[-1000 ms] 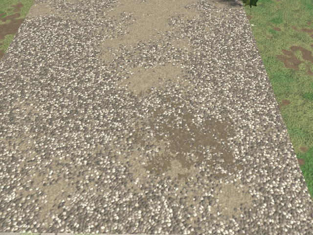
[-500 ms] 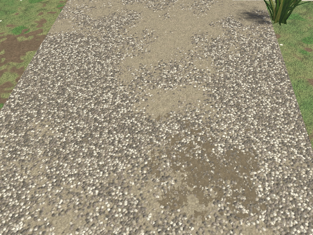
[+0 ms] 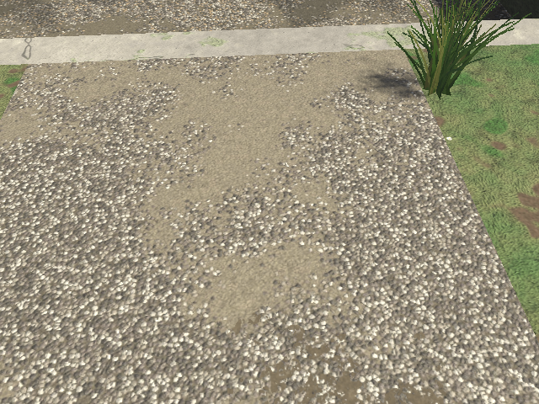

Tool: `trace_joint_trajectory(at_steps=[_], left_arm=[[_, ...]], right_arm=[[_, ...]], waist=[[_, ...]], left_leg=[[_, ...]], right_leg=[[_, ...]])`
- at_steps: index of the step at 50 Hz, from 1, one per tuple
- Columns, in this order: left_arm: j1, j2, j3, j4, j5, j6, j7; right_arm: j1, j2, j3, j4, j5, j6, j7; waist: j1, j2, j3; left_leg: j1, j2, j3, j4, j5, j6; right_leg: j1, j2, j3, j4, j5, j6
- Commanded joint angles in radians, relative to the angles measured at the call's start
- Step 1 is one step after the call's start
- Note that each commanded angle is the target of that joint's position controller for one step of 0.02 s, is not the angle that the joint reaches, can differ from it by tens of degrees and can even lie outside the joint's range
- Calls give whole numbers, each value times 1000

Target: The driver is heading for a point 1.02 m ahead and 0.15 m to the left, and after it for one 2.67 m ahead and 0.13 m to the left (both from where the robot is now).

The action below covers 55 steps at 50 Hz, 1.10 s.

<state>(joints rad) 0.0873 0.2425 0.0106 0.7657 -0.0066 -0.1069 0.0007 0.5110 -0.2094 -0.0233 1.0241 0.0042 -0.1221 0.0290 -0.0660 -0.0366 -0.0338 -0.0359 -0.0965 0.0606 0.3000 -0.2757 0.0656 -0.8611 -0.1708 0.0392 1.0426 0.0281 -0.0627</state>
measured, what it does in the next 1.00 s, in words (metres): walks ahead: right foot, then left foot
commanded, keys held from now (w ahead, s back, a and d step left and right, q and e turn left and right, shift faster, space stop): w+shift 0.42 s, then shift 0.38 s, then q+shift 0.20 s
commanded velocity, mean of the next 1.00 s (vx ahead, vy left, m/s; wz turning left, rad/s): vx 0.63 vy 0.00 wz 0.07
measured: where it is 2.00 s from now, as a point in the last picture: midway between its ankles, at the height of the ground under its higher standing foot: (263, 332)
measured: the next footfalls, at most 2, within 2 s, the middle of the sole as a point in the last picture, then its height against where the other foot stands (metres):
right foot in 0.20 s outside the picture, level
left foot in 0.68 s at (243, 301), level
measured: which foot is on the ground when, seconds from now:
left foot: down 0.00-0.22, up 0.24-0.66, down 0.68-1.00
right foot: up 0.00-0.18, down 0.20-0.68, up 0.70-1.00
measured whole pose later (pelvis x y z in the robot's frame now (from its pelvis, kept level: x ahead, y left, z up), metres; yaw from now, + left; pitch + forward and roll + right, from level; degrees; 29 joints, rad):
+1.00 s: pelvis +0.71 -0.01 -0.01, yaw +4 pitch +2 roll -1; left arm 0.11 0.27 0.05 0.81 0.01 0.01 0.07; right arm 0.23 -0.27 -0.05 0.83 -0.01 -0.02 0.00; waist -0.05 0.00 0.04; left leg -0.42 -0.10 -0.05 0.40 -0.02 0.09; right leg -0.55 -0.01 0.11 0.91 -0.37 0.04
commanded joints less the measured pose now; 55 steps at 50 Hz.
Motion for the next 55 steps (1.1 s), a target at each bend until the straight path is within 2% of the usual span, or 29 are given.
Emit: trace_joint_trajectory(at_steps=[1,5,7,9,10,11,12,13,14,15,16,17,19,21,23,25,27,29,31,33,34,35,36,37,38,39,43,49,55], left_arm=[[-92,28,-2,-67,-4,-20,-14],[-241,34,-2,-127,-25,-35,-53],[-225,66,12,-146,-28,-39,-66],[-30,143,48,-120,-42,-28,-56],[207,191,71,-60,-47,-17,-43],[441,279,90,1,-29,0,-24],[487,297,100,25,-13,-9,-39],[477,181,76,48,1,-12,-37],[412,126,63,47,11,-15,-33],[334,112,56,48,21,-23,-43],[267,81,47,46,29,-34,-50],[223,56,38,49,37,-36,-53],[200,38,32,65,10,-34,-55],[222,72,36,83,0,-38,-48],[242,89,35,96,9,-37,-30],[278,91,29,106,6,-32,-12],[396,131,34,142,-7,-32,-2],[413,150,39,164,-14,-15,8],[398,162,46,170,-1,9,18],[302,174,52,145,16,38,20],[308,147,44,118,30,43,21],[589,-49,-3,160,26,38,2],[706,-2,-6,216,5,28,-9],[624,55,7,204,-20,35,-12],[440,113,22,160,-9,43,2],[322,130,36,133,-5,57,18],[289,72,37,85,20,93,53],[138,109,65,29,14,121,78],[73,98,61,2,-1,83,62]], right_arm=[[-65,-132,-11,-89,15,-32,-23],[26,-166,-14,-67,19,-2,-36],[21,-192,-19,-70,3,19,-38],[1,-226,-29,-69,-36,43,-37],[-52,-225,-27,-82,-46,55,-37],[-60,-162,-5,-126,-57,48,-38],[113,29,41,-116,-2,7,-9],[18,-108,13,-125,47,-29,-7],[-153,-159,0,-184,79,-40,-9],[-244,-133,10,-221,61,-46,-14],[-270,-116,5,-230,38,-39,-17],[-228,-95,6,-228,31,-22,-11],[-194,-67,7,-219,26,10,-12],[-261,-68,12,-243,16,26,-20],[-369,-95,9,-283,-8,18,-24],[-449,-65,19,-301,-18,-6,-9],[-544,-51,21,-329,-9,-21,9],[-572,-85,10,-352,-2,-19,18],[-502,-141,-13,-337,-10,-17,21],[-223,-200,-44,-247,-14,-19,19],[-100,-250,-51,-211,-31,-12,10],[-121,-278,-36,-211,-75,-9,11],[-109,-199,-22,-217,-62,-3,23],[-213,-182,-26,-238,-29,7,28],[-313,-142,-16,-254,-5,16,22],[-369,-102,-1,-254,-6,23,12],[-361,-191,-30,-233,-37,40,2],[-363,-234,-72,-290,0,97,-50],[-330,-235,-97,-322,7,139,-79]], waist=[[31,23,171],[-12,37,223],[24,85,181],[147,186,21],[273,211,-100],[321,76,-284],[189,-355,-485],[232,-253,-409],[225,-171,-215],[180,33,-104],[124,82,-53],[67,52,-26],[18,19,38],[18,19,115],[36,36,179],[69,37,173],[131,23,144],[126,-22,139],[74,-60,79],[-84,-67,-62],[-106,28,-190],[55,373,-357],[37,310,-536],[46,212,-456],[40,49,-290],[52,-6,-168],[105,117,-94],[81,142,-67],[59,185,-58]], left_leg=[[-261,226,-126,-257,163,140],[22,290,-96,-253,274,123],[165,325,-84,-147,631,106],[268,337,-73,120,1126,89],[154,310,-39,398,1194,64],[-165,252,-44,782,857,55],[-568,17,-155,1183,-74,-2],[-687,73,-259,1225,-116,59],[-752,118,-219,1230,-96,77],[-728,158,-201,1164,-50,79],[-679,199,-199,1083,1,76],[-623,231,-205,1053,28,69],[-613,264,-185,989,26,44],[-688,289,-159,908,97,11],[-705,274,-113,725,229,-26],[-543,205,-28,446,457,-30],[-435,140,5,298,630,-35],[-450,121,-27,183,642,-17],[-398,82,-45,161,565,6],[-174,59,-40,163,538,32],[66,205,-149,247,925,56],[401,477,-511,311,1329,261],[449,502,-682,241,1276,325],[342,492,-621,186,946,339],[133,426,-513,125,748,273],[-47,376,-433,75,649,229],[-280,279,-330,-3,695,191],[-331,256,-474,-98,-77,163],[-301,207,-553,-81,-122,119]], right_leg=[[174,25,-53,-258,235,15],[149,79,-71,-514,208,3],[187,135,-104,-548,88,-25],[384,208,-138,-486,-68,-72],[673,210,-135,-474,-84,-102],[1083,0,138,-394,-254,-139],[1430,-216,750,-637,-759,-332],[1396,-176,856,-794,-853,-257],[1249,-152,653,-780,-692,-212],[1049,-117,529,-805,-504,-194],[897,-76,427,-815,-407,-187],[788,-48,368,-833,-386,-187],[667,-23,278,-888,-365,-191],[601,-15,211,-937,-305,-192],[561,20,91,-931,78,-174],[502,106,-49,-888,285,-117],[561,82,-35,-909,240,-110],[712,46,-19,-867,206,-88],[851,17,1,-759,323,-57],[902,52,-29,-453,496,-2],[764,114,-50,-158,224,36],[438,285,3,294,-662,99],[414,287,204,426,-703,93],[348,225,172,449,-660,96],[329,169,101,353,-573,104],[339,141,81,272,-518,109],[476,139,25,15,-479,111],[370,172,67,-121,-365,104],[440,238,78,-351,-334,108]])
Over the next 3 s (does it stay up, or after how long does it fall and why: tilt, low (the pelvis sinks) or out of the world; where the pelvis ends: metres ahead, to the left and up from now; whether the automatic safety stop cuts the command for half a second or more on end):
stays up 1.13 0.13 0.00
